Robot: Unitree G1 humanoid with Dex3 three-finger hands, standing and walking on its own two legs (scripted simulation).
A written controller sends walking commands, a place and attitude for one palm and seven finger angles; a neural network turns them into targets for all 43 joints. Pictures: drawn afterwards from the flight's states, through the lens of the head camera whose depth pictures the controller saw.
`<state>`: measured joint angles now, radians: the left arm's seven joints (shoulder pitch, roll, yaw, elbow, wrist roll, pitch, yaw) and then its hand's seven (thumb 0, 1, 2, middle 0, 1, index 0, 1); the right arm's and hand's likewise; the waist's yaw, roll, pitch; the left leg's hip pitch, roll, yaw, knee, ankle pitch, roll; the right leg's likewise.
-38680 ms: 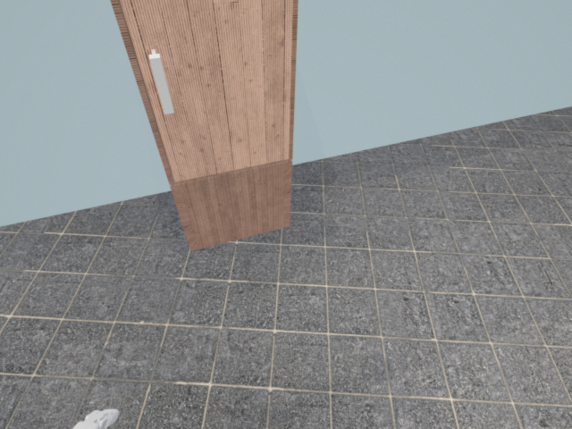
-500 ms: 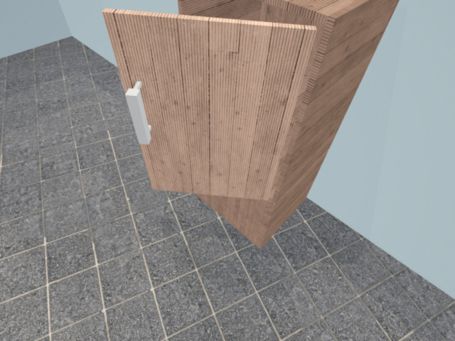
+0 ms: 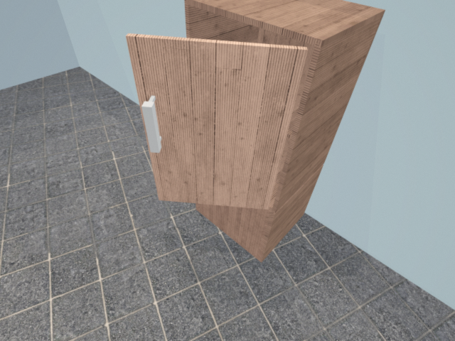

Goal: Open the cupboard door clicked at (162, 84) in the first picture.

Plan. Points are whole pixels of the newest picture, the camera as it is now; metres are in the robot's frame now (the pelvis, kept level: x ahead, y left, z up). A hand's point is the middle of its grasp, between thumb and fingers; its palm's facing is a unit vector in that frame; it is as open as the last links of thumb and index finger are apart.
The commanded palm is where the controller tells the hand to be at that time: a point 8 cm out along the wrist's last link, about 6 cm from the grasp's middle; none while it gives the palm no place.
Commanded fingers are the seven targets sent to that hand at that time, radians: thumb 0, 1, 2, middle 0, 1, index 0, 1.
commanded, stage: come to a stop and stand still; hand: left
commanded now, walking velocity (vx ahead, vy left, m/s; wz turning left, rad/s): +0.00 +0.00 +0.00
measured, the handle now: (154, 124) +0.65 +0.25 +0.02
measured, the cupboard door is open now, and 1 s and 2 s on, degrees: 38 38 38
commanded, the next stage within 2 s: look again from close up in 0.94 s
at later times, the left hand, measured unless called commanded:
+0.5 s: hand out of the picture -0.07 +0.14 -0.18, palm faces +0.05 -0.99 -0.16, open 7.4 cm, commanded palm none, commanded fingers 0.00 0.90 0.90 -0.20 -0.30 -0.20 -0.30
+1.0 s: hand out of the picture -0.13 +0.14 -0.17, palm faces +0.11 -0.98 -0.19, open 7.4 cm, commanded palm none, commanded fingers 0.00 0.90 0.90 -0.20 -0.30 -0.20 -0.30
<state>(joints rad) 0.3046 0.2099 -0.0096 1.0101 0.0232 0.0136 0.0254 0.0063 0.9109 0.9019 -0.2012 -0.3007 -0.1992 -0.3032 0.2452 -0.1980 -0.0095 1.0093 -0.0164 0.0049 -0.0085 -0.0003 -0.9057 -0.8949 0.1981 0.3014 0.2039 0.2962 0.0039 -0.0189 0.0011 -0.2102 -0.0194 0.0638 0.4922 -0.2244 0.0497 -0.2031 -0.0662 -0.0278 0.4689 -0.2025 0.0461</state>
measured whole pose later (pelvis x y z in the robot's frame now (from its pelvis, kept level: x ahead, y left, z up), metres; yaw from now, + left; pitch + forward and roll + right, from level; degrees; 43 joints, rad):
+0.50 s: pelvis -0.04 -0.02 +0.00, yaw +0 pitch -3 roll -1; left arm 0.40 0.12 0.01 1.09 0.02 0.01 0.03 0.01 0.91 0.90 -0.20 -0.30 -0.20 -0.30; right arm 0.36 -0.13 -0.02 1.09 -0.02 0.02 -0.01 0.00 -0.91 -0.90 0.20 0.30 0.20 0.30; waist -0.01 0.00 0.01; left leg -0.30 0.01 0.04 0.51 -0.18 0.02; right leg -0.28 -0.03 -0.04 0.48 -0.18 0.01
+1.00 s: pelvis -0.06 -0.02 +0.00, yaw +0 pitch -1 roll +0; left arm 0.45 0.09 0.03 1.09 0.03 0.03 0.04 0.01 0.91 0.90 -0.20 -0.30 -0.20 -0.30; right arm 0.25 -0.17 -0.06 1.05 -0.01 0.06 -0.01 0.01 -0.93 -0.89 0.20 0.30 0.20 0.30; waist 0.02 0.02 -0.01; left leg -0.41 -0.01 0.01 0.87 -0.33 0.01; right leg -0.30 -0.01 -0.02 0.52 -0.20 -0.01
